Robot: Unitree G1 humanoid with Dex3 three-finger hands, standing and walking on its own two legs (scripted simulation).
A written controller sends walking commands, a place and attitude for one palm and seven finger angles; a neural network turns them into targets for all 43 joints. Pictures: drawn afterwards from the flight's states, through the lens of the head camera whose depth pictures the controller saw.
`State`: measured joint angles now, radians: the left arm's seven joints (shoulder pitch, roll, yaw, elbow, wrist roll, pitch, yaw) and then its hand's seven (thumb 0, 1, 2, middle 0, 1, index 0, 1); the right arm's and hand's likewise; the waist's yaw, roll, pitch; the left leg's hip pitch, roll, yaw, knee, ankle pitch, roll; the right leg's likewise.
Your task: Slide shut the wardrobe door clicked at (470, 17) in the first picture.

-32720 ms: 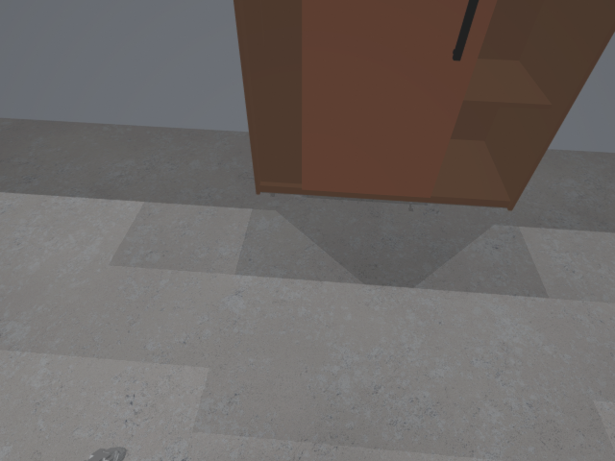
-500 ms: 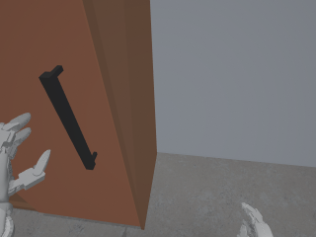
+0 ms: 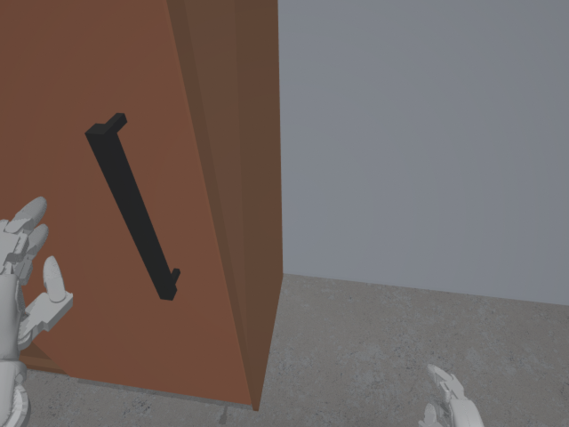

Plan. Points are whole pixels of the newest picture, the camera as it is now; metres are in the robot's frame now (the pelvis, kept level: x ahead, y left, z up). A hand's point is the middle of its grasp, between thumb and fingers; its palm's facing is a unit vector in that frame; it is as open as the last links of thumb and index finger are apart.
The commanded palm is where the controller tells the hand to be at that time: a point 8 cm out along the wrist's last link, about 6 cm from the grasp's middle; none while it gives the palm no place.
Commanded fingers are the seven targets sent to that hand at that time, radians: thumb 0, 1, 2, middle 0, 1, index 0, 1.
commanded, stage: step back with the hand held close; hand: left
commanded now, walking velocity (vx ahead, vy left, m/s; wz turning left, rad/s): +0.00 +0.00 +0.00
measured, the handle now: (147, 221) +0.35 +0.27 +0.12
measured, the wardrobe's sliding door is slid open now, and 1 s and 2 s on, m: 0.00 0.00 0.00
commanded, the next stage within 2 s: stop stepping back and stand still in 1.38 s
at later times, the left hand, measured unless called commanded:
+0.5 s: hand (36, 303) +0.17 +0.29 +0.17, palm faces +0.41 -0.75 -0.52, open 7.4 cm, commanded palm +0.11 +0.33 +0.18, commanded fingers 0.00 0.90 0.90 -0.20 -0.30 -0.20 -0.30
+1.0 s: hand out of the picture +0.11 +0.28 +0.18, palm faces +0.51 -0.69 -0.51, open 7.4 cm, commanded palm +0.04 +0.31 +0.18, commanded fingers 0.00 0.90 0.90 -0.20 -0.30 -0.20 -0.30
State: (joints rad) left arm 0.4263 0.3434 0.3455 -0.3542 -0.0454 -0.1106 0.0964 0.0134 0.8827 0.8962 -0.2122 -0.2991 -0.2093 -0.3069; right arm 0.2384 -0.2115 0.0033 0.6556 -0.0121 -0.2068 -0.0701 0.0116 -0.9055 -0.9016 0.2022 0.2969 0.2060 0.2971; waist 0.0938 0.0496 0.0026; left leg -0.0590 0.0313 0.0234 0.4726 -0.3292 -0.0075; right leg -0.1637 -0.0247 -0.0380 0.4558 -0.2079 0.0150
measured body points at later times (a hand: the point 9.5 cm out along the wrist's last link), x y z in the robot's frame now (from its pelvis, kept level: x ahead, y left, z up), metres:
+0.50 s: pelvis -0.04 +0.03 -0.01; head -0.03 +0.03 +0.44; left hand +0.14 +0.33 +0.20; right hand +0.12 -0.21 -0.08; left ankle -0.04 +0.12 -0.74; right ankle +0.03 -0.13 -0.74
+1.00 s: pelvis -0.10 +0.01 -0.03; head -0.08 +0.01 +0.42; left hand +0.08 +0.32 +0.20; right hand +0.06 -0.23 -0.11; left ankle -0.04 +0.12 -0.73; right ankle +0.01 -0.13 -0.74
